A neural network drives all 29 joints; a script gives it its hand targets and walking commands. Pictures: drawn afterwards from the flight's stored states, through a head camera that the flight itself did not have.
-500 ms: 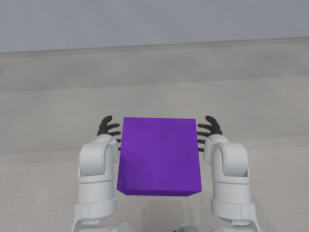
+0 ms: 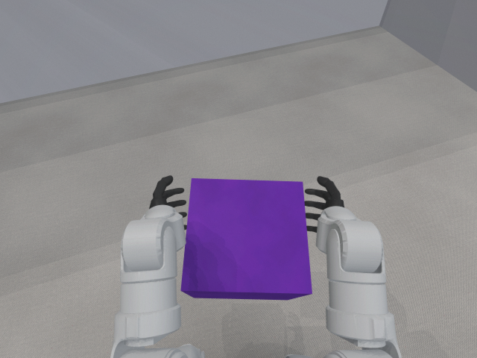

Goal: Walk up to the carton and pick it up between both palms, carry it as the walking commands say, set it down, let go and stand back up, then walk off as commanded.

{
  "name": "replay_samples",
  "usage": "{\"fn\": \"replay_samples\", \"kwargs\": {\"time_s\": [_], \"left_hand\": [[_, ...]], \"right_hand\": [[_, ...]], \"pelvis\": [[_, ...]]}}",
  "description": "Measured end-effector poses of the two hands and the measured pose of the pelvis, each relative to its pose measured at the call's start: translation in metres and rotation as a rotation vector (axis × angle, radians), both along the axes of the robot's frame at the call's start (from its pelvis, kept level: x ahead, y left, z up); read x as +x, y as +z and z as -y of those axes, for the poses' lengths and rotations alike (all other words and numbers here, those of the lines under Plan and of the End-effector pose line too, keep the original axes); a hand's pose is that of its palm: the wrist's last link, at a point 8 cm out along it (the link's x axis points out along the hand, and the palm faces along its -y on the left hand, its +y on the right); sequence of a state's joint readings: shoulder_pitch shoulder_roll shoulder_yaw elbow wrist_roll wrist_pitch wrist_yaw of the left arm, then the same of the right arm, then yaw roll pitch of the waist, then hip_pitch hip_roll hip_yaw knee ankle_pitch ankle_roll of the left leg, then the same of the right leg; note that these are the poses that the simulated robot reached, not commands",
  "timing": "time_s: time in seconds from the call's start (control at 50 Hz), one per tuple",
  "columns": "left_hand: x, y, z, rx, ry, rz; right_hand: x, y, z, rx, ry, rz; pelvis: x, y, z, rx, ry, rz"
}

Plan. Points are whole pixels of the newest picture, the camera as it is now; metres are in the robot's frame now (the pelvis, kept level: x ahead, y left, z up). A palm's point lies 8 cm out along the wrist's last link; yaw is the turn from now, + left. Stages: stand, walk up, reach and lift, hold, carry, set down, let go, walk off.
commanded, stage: carry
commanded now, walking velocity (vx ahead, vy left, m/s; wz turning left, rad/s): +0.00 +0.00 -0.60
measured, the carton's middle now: (243, 244) +0.31 +0.00 -0.03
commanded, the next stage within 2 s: none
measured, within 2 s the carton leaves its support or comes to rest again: neither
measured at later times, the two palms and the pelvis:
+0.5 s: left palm (218, 234) +0.27 +0.04 +0.10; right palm (417, 278) +0.20 -0.22 +0.10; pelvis -0.06 -0.01 +0.01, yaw -19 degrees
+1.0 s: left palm (282, 280) +0.20 -0.05 +0.10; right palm out of the picture +0.06 -0.27 +0.10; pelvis -0.12 +0.00 +0.01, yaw -36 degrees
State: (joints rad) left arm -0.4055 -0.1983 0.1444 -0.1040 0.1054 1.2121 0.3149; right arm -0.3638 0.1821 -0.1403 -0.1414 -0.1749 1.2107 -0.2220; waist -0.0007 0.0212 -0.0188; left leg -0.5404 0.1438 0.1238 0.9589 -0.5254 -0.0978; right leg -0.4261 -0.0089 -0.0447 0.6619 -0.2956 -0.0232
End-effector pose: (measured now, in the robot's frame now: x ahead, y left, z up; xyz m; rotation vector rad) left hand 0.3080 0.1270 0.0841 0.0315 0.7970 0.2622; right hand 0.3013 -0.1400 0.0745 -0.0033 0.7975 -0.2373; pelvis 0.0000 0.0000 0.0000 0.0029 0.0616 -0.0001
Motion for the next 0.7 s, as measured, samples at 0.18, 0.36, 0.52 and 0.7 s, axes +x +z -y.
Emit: {"fn": "replay_samples", "kwargs": {"time_s": [0.18,0.36,0.52,0.7], "left_hand": [[-0.010,-0.004,0.037,-0.024,-0.163,0.012],[-0.033,0.005,0.038,-0.031,-0.168,-0.004],[-0.041,0.018,0.101,-0.023,-0.261,0.055],[-0.069,-0.004,0.177,-0.001,-0.511,-0.019]], "right_hand": [[-0.045,0.010,0.034,-0.007,-0.177,0.016],[-0.073,0.020,0.034,-0.033,-0.168,-0.004],[-0.111,0.020,0.090,-0.019,-0.264,0.054],[-0.194,0.003,0.142,-0.004,-0.511,-0.015]], "pelvis": [[-0.025,0.002,-0.005,0.013,-0.109,-0.005],[-0.043,0.011,-0.009,-0.024,-0.235,0.008],[-0.063,0.001,0.015,-0.029,-0.340,-0.001],[-0.091,0.005,0.021,0.009,-0.440,0.006]]}}
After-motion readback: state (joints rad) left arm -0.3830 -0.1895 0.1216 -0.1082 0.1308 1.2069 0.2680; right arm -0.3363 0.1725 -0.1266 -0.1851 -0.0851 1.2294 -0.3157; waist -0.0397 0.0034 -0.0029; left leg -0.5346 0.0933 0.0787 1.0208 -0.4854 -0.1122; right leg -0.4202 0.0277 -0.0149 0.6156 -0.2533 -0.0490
